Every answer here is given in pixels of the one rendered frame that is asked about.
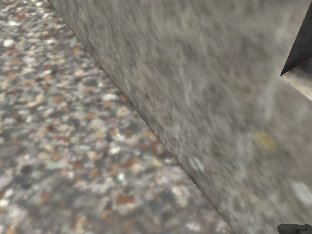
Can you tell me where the robot right hand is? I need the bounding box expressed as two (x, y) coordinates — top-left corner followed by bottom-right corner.
(277, 223), (312, 234)

